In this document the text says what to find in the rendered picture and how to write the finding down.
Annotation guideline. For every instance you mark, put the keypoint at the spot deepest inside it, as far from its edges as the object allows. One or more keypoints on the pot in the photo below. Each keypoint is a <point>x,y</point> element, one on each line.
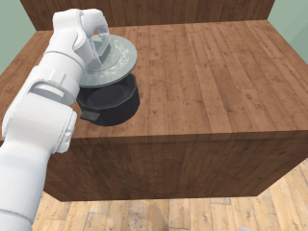
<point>110,105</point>

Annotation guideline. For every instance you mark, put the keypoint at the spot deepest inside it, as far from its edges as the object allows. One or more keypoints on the knob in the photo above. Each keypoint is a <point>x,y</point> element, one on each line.
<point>102,48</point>

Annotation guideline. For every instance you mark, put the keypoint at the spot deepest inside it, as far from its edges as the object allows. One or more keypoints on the left robot hand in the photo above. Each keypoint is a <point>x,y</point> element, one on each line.
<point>101,26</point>

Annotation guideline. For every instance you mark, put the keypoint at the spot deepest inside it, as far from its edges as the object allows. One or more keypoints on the robot left upper arm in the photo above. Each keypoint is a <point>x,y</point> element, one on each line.
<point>40,127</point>

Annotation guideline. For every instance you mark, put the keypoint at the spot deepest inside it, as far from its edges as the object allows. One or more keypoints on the table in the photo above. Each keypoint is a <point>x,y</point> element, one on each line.
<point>223,103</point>

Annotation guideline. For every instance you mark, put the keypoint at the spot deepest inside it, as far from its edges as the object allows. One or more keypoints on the robot left forearm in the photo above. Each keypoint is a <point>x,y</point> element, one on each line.
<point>58,74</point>

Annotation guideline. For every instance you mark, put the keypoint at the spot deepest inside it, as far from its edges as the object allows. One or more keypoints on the lid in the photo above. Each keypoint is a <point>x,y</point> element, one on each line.
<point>120,61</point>

